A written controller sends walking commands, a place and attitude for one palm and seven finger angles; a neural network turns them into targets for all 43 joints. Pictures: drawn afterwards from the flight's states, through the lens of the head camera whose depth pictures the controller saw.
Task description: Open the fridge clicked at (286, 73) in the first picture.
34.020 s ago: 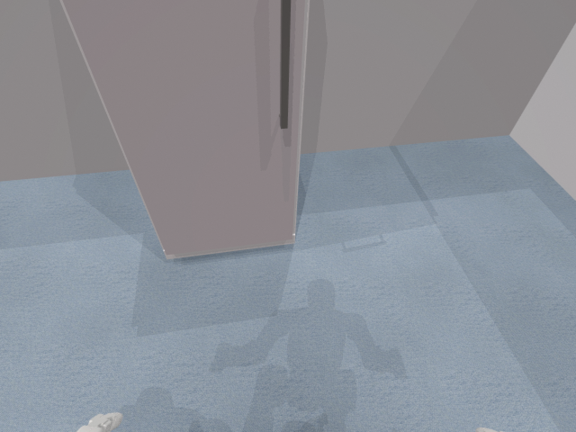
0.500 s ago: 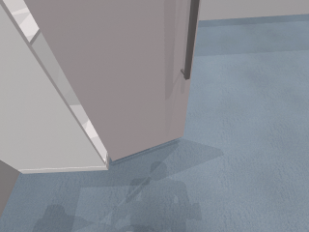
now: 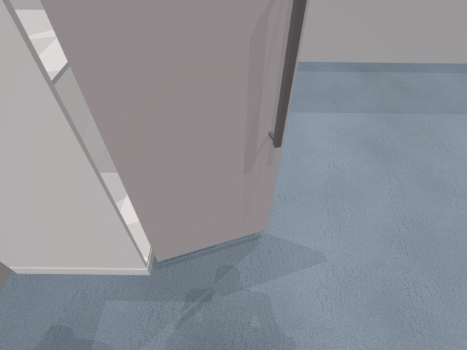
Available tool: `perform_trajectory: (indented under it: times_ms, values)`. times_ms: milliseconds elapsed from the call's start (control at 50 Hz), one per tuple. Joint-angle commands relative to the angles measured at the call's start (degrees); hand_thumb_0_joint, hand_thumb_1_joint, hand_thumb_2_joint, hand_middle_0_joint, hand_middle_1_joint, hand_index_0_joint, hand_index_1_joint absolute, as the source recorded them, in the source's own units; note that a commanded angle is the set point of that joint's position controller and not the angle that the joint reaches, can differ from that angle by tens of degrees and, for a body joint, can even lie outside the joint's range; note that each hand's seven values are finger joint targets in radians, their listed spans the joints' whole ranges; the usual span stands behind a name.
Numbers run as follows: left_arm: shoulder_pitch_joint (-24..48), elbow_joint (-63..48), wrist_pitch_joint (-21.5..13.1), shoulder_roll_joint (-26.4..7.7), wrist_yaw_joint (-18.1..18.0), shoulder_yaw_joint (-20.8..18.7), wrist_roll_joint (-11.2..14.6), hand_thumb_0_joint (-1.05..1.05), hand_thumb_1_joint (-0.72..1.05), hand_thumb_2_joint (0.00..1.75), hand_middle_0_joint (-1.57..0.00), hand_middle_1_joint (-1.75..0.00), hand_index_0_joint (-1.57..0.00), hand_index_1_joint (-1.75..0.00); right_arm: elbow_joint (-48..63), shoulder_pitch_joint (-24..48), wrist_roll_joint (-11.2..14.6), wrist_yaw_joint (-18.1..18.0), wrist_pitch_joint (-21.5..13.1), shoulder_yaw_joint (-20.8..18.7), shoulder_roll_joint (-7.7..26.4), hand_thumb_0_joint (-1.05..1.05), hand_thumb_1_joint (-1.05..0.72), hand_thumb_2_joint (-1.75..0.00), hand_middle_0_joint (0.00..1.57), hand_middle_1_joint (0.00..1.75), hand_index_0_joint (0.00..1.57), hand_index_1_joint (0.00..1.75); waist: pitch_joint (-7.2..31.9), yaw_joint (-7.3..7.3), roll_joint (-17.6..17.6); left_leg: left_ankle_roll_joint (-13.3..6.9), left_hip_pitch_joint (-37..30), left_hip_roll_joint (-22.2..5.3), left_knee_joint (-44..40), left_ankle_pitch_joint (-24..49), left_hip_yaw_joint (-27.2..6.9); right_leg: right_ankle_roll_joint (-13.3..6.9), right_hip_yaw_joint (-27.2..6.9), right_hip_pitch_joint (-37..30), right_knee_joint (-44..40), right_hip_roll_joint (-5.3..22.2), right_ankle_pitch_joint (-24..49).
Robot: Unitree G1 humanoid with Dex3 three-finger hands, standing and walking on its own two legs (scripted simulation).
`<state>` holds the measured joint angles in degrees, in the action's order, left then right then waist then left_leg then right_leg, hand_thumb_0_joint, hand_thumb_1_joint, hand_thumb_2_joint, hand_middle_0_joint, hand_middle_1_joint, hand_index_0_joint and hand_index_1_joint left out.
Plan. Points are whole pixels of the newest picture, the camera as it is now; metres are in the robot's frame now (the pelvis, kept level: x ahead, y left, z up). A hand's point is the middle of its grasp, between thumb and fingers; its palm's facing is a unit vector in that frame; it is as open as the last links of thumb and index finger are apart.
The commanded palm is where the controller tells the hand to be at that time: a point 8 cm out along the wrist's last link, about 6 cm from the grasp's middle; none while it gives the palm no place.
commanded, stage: let the arm hang, fingers relaxed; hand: right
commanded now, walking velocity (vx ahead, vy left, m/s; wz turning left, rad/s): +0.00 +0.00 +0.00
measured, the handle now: (284, 70) +0.70 -0.08 +0.14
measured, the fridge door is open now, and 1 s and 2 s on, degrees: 71 71 71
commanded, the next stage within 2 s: look to check the result in 0.20 s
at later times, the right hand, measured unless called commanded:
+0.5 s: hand out of the picture -0.01 -0.15 -0.18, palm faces +0.02 +0.99 -0.16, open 7.4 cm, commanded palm none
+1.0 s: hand out of the picture -0.01 -0.14 -0.18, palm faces +0.02 +0.99 -0.17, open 7.3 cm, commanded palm none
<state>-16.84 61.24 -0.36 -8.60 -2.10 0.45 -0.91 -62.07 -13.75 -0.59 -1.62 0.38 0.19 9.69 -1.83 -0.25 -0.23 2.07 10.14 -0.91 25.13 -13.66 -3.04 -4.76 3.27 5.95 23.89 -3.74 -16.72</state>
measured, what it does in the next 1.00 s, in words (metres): stands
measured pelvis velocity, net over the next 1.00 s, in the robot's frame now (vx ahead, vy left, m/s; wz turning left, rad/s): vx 0.00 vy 0.02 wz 0.00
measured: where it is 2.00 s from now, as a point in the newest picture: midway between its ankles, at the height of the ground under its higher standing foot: outside the picture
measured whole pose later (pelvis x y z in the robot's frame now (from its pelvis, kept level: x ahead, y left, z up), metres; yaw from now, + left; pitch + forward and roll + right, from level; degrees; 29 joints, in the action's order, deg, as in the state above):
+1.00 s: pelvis +0.00 +0.02 +0.00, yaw +0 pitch -1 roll +0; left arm -18.5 64.5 -0.7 -6.6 -2.6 0.3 -0.7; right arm -65.5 -16.2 -0.6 -2.3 -0.5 0.0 7.4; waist -2.6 -0.5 -0.2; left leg 0.8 10.0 0.4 24.3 -13.1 -2.6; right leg -3.4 3.0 5.9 23.4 -2.4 -16.5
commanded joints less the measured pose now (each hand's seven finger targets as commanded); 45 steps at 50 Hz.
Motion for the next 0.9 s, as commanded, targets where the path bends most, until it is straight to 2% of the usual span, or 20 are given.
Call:
perform_trajectory:
  times_ms: [0, 100, 260, 320, 400, 460, 520, 660, 880]
  values:
    - [-4.8, -0.5, -0.9, -5.5, -0.6, -1.3, 0.1, 0.00, 0.90, 0.90, -0.20, -0.30, -0.20, -0.30, 0.6, -3.6, 0.0, -0.5, -0.6, -1.0, 4.9, 0.00, -0.90, -0.90, 0.20, 0.30, 0.20, 0.30, -1.8, -0.14, 0.8, -3.9, 0.1, -3.1, -1.5, 11.8, -1.4, 1.3, -6.6, 1.5, -5.1, 9.2, 19.8]
    - [-5.4, 0.6, -0.8, -4.7, -0.7, -1.1, 0.2, 0.00, 0.90, 0.90, -0.20, -0.30, -0.20, -0.30, -0.4, -4.3, 0.0, -0.5, -0.6, -0.9, 4.3, 0.00, -0.90, -0.90, 0.20, 0.30, 0.20, 0.30, -3.0, -0.08, 1.1, -4.0, 0.1, -3.1, -2.4, 9.8, -1.7, 1.1, -6.8, 2.9, -5.8, 9.0, 14.9]
    - [-6.7, 1.5, -0.9, -4.1, -0.9, -1.3, 0.3, 0.00, 0.90, 0.90, -0.20, -0.30, -0.20, -0.30, -1.5, -5.8, 0.0, -0.7, -0.9, -0.9, 3.2, 0.00, -0.90, -0.90, 0.20, 0.30, 0.20, 0.30, -1.9, -0.14, 0.5, -4.1, 0.2, -3.1, -2.3, 11.1, -1.6, 1.0, -6.3, 1.4, -5.1, 9.2, 16.4]
    - [-7.2, 2.0, -0.8, -3.7, -0.9, -1.1, 0.2, 0.00, 0.90, 0.90, -0.20, -0.30, -0.20, -0.30, -2.0, -5.7, 0.0, -0.8, -0.8, -0.8, 2.7, 0.00, -0.90, -0.90, 0.20, 0.30, 0.20, 0.30, -3.5, -0.35, 0.8, -4.0, 0.8, -3.1, -2.7, 8.7, -1.7, 1.1, -6.6, 2.7, -6.3, 9.3, 12.8]
    - [-7.7, 2.3, -0.9, -3.3, -0.9, -1.1, 0.2, 0.00, 0.90, 0.90, -0.20, -0.30, -0.20, -0.30, -2.3, -6.4, 0.0, -0.8, -0.8, -0.9, 2.3, 0.00, -0.90, -0.90, 0.20, 0.30, 0.20, 0.30, -2.9, -0.29, 0.6, -4.1, 0.8, -3.0, -2.7, 8.6, -1.9, 1.0, -6.7, 2.4, -6.3, 9.3, 12.3]
    - [-7.7, 2.3, -0.8, -3.2, -0.9, -1.2, 0.4, 0.00, 0.90, 0.90, -0.20, -0.30, -0.20, -0.30, -2.4, -6.8, -0.1, -0.9, -1.0, -0.8, 2.3, 0.00, -0.90, -0.90, 0.20, 0.30, 0.20, 0.30, -3.4, -0.21, -0.4, -4.2, 0.8, -3.0, -3.1, 9.0, -2.1, 1.0, -6.5, 2.9, -5.8, 9.1, 11.9]
    - [-7.9, 2.5, -0.7, -2.9, -0.9, -1.1, 0.2, 0.00, 0.90, 0.90, -0.20, -0.30, -0.20, -0.30, -2.6, -6.7, 0.0, -0.8, -0.9, -0.7, 1.8, 0.00, -0.90, -0.90, 0.20, 0.30, 0.20, 0.30, -4.4, -0.28, 0.1, -4.2, 1.4, -3.1, -3.6, 7.4, -2.4, 1.0, -6.8, 3.7, -6.5, 9.1, 9.2]
    - [-7.9, 2.5, -0.8, -2.7, -0.8, -1.2, 0.4, 0.00, 0.90, 0.90, -0.20, -0.30, -0.20, -0.30, -2.7, -7.3, 0.0, -0.9, -1.3, -0.7, 1.9, 0.00, -0.90, -0.90, 0.20, 0.30, 0.20, 0.30, -3.1, -0.37, -0.5, -4.4, 0.9, -3.3, -3.6, 10.1, -2.7, 1.1, -6.1, 3.0, -5.3, 9.0, 11.2]
    - [-7.3, 2.6, -0.9, -2.9, -1.0, -1.3, 0.3, 0.00, 0.90, 0.90, -0.20, -0.30, -0.20, -0.30, -2.5, -6.9, 0.0, -1.0, -1.3, -0.9, 2.2, 0.00, -0.90, -0.90, 0.20, 0.30, 0.20, 0.30, -2.2, -0.48, 0.8, -4.4, 0.5, -3.4, -3.2, 11.7, -2.4, 1.3, -5.9, 1.9, -5.0, 9.2, 14.0]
